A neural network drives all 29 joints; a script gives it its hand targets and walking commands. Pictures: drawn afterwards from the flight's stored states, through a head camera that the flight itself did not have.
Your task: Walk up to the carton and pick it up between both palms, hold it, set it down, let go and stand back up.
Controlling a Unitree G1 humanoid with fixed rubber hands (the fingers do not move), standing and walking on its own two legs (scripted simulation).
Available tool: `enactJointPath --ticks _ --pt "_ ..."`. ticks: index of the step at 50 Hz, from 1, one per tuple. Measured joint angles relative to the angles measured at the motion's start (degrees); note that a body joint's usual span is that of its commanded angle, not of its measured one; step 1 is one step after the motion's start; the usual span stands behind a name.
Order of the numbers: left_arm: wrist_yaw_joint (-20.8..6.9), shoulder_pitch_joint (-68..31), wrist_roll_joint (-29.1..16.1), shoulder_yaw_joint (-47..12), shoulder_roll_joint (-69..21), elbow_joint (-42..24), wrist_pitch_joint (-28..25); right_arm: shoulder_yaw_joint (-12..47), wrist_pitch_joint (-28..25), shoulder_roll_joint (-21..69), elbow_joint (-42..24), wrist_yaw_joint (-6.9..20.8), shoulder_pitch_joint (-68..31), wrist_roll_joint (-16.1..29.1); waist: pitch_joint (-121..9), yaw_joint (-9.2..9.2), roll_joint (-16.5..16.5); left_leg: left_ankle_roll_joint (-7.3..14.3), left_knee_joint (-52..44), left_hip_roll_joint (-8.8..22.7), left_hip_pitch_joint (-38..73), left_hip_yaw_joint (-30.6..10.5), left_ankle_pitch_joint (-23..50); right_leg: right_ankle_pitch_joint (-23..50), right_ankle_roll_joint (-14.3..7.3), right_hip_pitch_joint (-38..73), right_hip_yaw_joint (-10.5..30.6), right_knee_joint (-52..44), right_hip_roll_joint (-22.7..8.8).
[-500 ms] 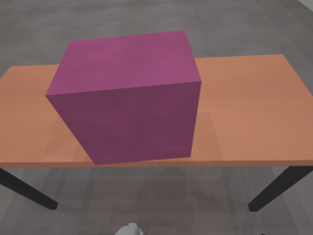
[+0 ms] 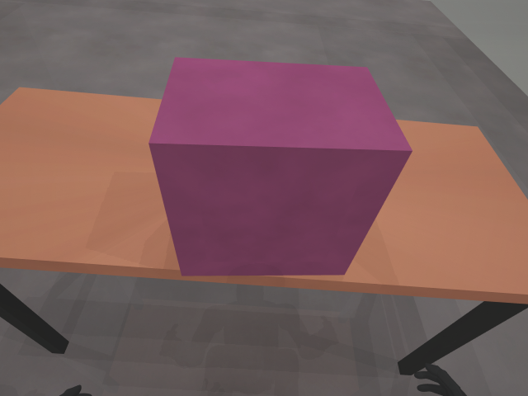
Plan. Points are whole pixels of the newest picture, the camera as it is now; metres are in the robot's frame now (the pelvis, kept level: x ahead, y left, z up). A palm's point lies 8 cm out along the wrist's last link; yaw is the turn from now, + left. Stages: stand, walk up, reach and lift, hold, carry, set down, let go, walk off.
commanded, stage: walk up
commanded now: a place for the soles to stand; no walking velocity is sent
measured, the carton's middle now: (268, 177) +0.43 -0.01 +0.10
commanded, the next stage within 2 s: reach and lift in 1.14 s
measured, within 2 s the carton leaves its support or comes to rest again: neither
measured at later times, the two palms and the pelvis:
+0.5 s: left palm out of the picture +0.10 +0.30 -0.09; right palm out of the picture +0.11 -0.30 -0.08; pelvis +0.00 +0.00 +0.00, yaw +0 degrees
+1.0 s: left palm out of the picture +0.08 +0.30 -0.09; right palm out of the picture +0.11 -0.29 -0.08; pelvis -0.01 +0.00 +0.00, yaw +0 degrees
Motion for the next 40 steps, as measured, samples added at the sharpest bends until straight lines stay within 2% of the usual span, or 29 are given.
enactJointPath --ticks 40 --pt "0.0 -0.3 0.0 0.0 0.0 1.4 0.0 0.0 0.1 0.0 1.0 0.7 0.0 0.1 -0.4 0.00 1.3 0.0 0.0 0.0 0.0 0.0 0.8 0.9 0.6 0.0 0.0 0.0 0.0"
